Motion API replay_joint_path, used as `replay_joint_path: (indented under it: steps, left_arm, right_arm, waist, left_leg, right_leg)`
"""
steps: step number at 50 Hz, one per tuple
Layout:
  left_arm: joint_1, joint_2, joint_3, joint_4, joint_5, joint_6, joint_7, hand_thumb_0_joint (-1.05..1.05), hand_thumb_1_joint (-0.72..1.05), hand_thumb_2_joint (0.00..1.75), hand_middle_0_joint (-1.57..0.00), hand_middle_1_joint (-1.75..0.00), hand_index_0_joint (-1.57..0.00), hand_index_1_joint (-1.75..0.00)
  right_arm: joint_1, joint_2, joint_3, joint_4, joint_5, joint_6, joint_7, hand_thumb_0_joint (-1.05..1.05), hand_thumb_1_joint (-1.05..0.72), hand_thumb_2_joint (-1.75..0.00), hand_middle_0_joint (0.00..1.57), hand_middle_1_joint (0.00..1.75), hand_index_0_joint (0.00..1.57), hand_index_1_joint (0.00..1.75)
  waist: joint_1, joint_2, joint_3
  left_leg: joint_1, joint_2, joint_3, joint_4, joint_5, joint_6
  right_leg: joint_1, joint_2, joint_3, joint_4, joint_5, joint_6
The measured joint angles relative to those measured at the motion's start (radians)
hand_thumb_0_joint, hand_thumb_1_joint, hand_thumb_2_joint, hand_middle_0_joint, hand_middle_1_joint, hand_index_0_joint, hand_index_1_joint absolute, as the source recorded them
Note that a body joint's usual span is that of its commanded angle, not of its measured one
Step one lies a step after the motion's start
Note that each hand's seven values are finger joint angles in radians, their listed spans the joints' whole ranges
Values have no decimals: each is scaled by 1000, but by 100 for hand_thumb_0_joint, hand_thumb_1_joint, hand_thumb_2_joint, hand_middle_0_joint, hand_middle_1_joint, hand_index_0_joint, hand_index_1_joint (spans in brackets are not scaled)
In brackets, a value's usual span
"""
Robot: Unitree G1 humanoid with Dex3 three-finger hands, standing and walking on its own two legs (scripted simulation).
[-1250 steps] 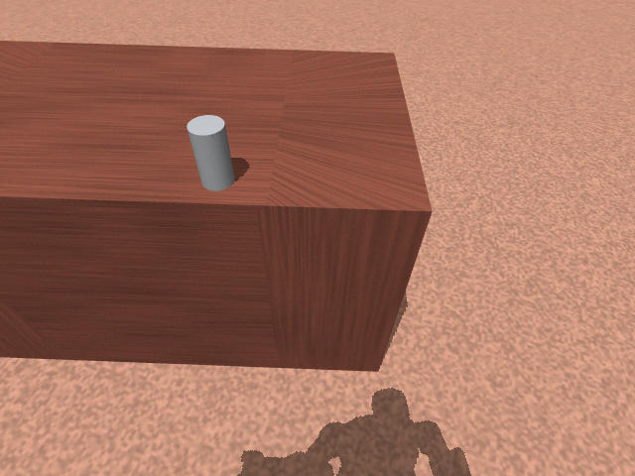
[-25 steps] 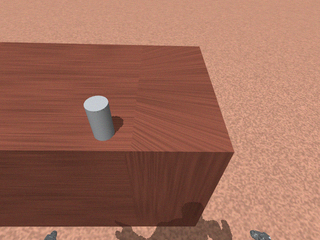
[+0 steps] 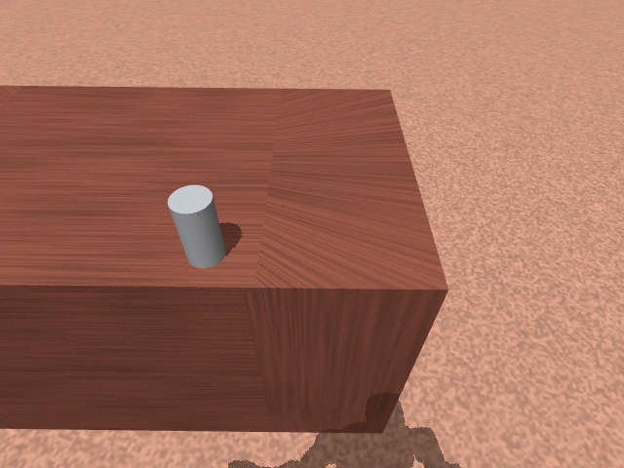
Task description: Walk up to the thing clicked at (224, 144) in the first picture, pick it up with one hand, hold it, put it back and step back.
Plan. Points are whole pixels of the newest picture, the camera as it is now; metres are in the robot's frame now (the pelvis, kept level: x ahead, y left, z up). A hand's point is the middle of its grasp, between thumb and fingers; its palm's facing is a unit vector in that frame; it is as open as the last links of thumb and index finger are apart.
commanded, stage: home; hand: left
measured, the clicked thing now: (199, 228) +0.48 +0.19 +0.04
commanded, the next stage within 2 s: stand in 1.02 s
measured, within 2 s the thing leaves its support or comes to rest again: neither
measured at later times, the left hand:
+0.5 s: hand out of the picture +0.08 +0.25 -0.15, palm faces -0.03 -0.93 -0.36, open 17.5 cm
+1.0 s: hand out of the picture +0.10 +0.24 -0.15, palm faces -0.02 -0.93 -0.36, open 17.5 cm
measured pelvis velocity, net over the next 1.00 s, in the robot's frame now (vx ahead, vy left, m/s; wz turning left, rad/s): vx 0.02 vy -0.01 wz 0.00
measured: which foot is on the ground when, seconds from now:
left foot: down 0.00-1.00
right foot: down 0.00-1.00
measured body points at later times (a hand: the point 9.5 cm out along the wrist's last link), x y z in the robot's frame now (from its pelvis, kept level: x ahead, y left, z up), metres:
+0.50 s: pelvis +0.01 -0.01 +0.00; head +0.02 -0.01 +0.45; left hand +0.08 +0.30 -0.12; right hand +0.08 -0.31 -0.14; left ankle +0.00 +0.14 -0.74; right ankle +0.06 -0.14 -0.74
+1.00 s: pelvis +0.02 -0.01 +0.01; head +0.03 -0.02 +0.45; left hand +0.10 +0.29 -0.12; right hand +0.09 -0.31 -0.13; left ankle +0.00 +0.14 -0.74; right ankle +0.06 -0.14 -0.74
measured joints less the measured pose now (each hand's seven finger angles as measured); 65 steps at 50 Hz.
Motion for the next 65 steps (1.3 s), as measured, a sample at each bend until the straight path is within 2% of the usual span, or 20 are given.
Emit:
replay_joint_path:
  steps: [26,58,61,65]
  left_arm:
    - [-70,-12,17,43,-7,4,-5,0,-54,5,-5,-5,-5,-5]
    - [-79,-14,29,44,-8,6,-7,0,-55,4,-6,-5,-5,-5]
    - [-79,-12,30,43,-8,7,-8,0,-51,8,-9,-9,-8,-9]
    - [-76,-10,32,42,-7,8,-10,0,-37,23,-14,-18,-13,-17]
  right_arm:
    - [-52,-17,5,21,7,-5,-13,1,-90,-90,21,30,21,30]
    - [-61,-20,4,29,8,-4,-17,1,-90,-90,20,30,21,30]
    - [-59,-20,4,28,7,-4,-17,1,-90,-90,20,30,21,30]
    - [-54,-18,3,28,5,-2,-14,1,-90,-90,20,30,21,30]
  waist:
    - [0,12,10]
    - [-4,13,11]
    - [-4,14,11]
    - [-4,14,13]
  left_leg:
    - [37,16,-6,-59,13,-10]
    - [74,33,-2,-98,19,-22]
    - [72,35,0,-96,19,-22]
    - [68,36,0,-95,20,-23]
  right_leg:
    - [34,14,-10,-49,7,-8]
    - [60,31,-9,-71,7,-18]
    - [59,32,-8,-71,8,-19]
    - [55,34,-7,-73,11,-20]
